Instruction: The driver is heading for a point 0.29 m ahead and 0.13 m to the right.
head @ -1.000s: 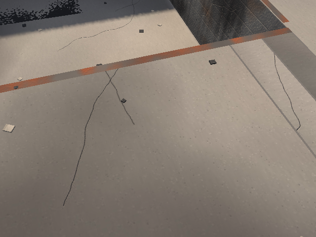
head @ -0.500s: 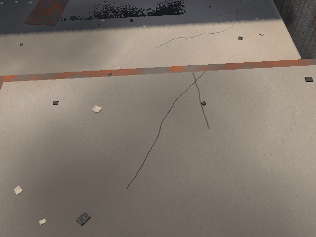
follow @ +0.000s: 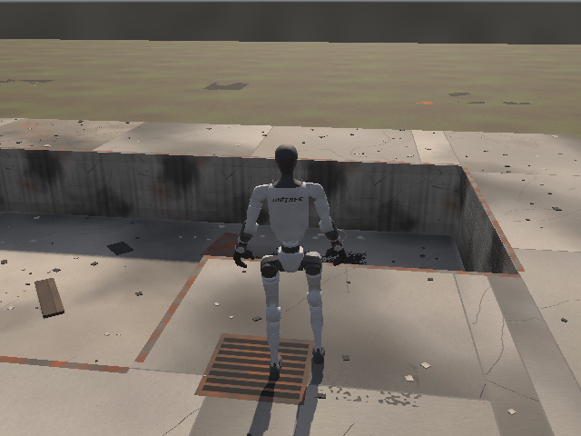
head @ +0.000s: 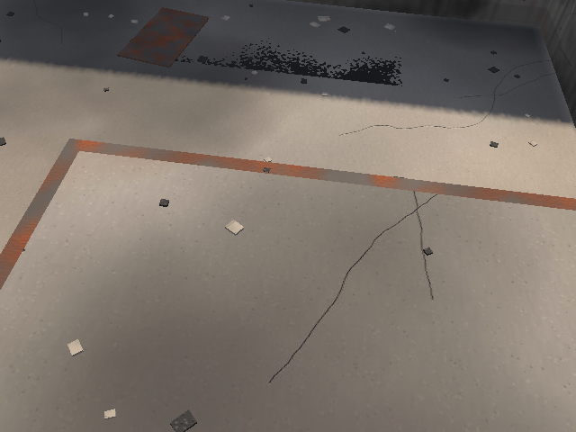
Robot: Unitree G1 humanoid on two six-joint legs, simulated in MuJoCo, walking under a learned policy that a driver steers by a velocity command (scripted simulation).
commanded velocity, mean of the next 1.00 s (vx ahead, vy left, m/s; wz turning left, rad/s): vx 0.17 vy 0.00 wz -0.13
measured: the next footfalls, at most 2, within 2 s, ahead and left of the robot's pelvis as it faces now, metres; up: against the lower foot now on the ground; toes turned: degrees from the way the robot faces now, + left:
right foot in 0.28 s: +0.20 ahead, -0.19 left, +0.00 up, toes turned -10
left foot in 0.72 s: +0.32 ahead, +0.01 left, +0.00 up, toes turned -11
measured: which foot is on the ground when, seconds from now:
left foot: down 0.00-0.28, up 0.30-0.70, down 0.72-1.00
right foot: up 0.00-0.26, down 0.28-1.00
